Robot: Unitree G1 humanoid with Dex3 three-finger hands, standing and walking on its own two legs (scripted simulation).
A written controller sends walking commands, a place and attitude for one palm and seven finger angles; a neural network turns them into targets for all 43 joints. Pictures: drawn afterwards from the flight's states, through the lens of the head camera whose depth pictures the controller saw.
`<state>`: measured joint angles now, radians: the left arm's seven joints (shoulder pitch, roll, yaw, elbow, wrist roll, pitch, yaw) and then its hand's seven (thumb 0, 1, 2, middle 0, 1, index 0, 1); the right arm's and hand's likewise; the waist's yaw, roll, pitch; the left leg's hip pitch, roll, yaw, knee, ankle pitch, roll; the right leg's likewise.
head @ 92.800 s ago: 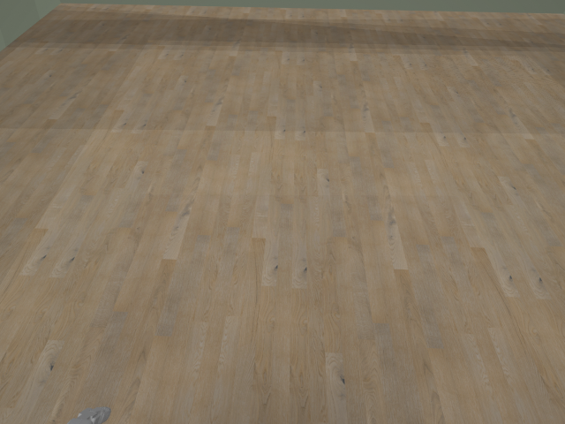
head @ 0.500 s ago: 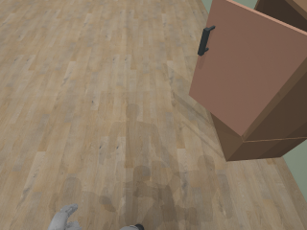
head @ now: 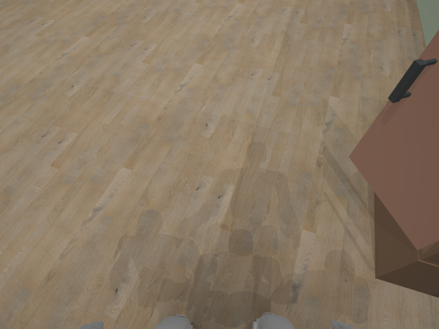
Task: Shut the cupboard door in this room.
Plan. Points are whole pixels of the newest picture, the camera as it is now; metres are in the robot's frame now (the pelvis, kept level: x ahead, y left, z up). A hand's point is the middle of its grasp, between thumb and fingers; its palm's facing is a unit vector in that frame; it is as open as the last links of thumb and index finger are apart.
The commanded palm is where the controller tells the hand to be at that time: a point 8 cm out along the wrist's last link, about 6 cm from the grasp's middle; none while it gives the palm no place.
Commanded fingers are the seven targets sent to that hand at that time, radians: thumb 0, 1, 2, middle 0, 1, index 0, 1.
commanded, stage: walk to a spot facing it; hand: left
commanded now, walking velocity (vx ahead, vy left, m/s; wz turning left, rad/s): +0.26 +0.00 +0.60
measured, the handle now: (412, 80) +0.73 -0.49 +0.00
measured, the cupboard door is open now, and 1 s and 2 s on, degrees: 36 36 36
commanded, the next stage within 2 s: turn to face it in 1.06 s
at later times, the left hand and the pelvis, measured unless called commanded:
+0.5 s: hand out of the picture +0.02 +0.23 -0.18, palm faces +0.36 -0.91 -0.23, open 7.4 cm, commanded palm none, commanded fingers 0.00 0.90 0.90 -0.20 -0.30 -0.20 -0.30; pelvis +0.09 +0.03 +0.00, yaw +19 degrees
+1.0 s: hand (111, 278) +0.22 +0.25 -0.14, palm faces +0.61 -0.76 -0.23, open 7.2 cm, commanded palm none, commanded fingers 0.00 0.90 0.90 -0.20 -0.30 -0.20 -0.30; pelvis +0.27 +0.05 +0.02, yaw +38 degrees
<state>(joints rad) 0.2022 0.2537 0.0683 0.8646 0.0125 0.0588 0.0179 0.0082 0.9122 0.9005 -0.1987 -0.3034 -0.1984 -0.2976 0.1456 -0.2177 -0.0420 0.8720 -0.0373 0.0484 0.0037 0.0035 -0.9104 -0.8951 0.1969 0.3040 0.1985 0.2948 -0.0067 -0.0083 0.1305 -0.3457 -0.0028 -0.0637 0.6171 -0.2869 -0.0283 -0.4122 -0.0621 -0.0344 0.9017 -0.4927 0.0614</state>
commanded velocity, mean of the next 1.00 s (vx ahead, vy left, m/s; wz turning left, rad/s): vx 0.22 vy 0.00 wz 0.58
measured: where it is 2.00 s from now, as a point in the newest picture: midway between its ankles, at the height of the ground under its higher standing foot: (194, 272)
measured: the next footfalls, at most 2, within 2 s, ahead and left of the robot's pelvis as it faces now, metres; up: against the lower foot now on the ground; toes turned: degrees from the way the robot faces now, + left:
right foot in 0.06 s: +0.06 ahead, -0.13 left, +0.00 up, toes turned -1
left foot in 0.40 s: +0.08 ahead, +0.15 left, +0.00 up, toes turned +24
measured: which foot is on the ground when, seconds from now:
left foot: down 0.00-0.04, up 0.06-0.38, down 0.40-0.74, up 0.76-1.00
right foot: up 0.00-0.04, down 0.06-0.40, up 0.42-0.72, down 0.74-1.00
